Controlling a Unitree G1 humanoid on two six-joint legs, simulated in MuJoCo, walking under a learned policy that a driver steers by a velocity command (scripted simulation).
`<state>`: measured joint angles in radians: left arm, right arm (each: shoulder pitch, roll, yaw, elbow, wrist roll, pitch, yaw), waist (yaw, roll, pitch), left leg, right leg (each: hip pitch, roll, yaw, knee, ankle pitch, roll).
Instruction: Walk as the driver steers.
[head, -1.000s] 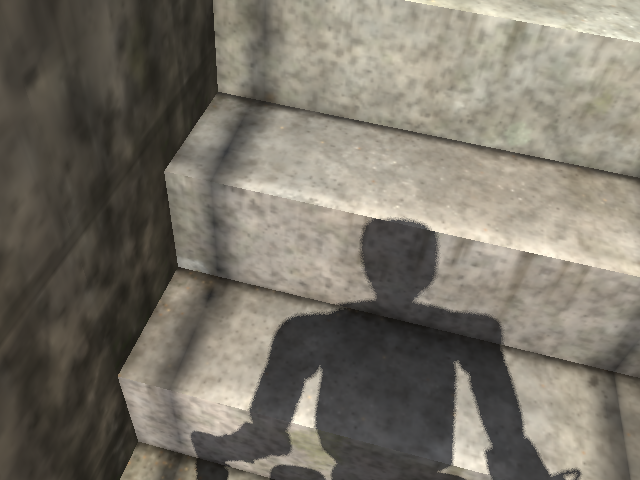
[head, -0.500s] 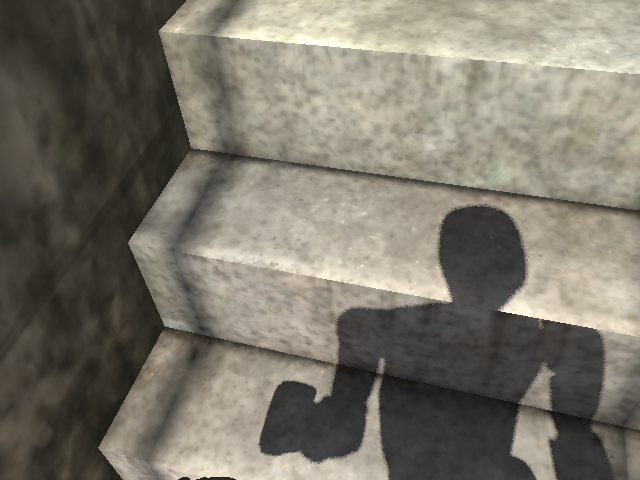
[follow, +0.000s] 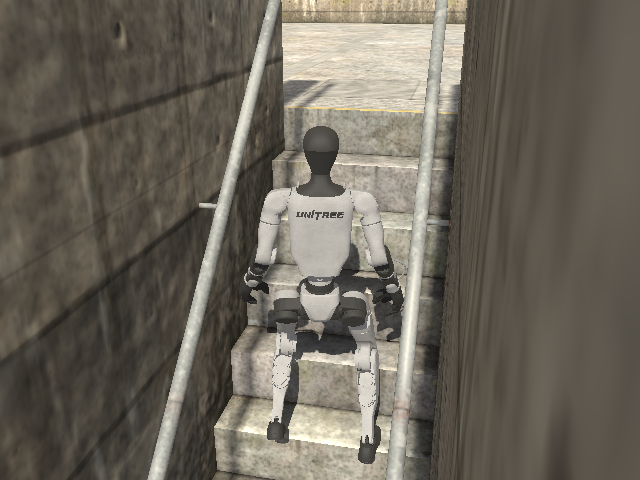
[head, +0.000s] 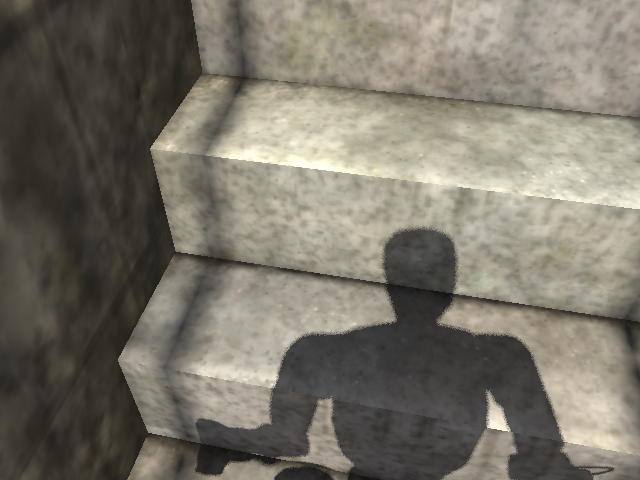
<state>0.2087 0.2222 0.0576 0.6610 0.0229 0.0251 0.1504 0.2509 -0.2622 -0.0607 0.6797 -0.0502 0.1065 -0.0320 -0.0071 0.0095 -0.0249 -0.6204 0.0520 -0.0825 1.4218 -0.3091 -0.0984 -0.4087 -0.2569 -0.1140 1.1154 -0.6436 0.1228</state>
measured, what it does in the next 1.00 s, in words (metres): goes down, backwards, turning right: right foot, then left foot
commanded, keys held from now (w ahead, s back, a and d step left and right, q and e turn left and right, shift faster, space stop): no key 0.14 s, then e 0.86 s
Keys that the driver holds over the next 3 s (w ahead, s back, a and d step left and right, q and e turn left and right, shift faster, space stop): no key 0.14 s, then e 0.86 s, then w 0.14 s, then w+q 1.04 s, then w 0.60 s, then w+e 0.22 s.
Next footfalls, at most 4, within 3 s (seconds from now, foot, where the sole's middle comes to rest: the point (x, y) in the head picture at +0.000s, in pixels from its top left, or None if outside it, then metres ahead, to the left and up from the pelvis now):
0.24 right None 0.09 -0.03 -0.69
0.44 left None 0.03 0.32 -0.69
0.70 right None -0.09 -0.09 -0.71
0.94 left None -0.12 0.15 -0.91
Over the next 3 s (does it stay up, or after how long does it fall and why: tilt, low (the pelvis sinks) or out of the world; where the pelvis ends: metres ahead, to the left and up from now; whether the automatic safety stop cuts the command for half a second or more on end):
stays up -0.49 0.15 -0.41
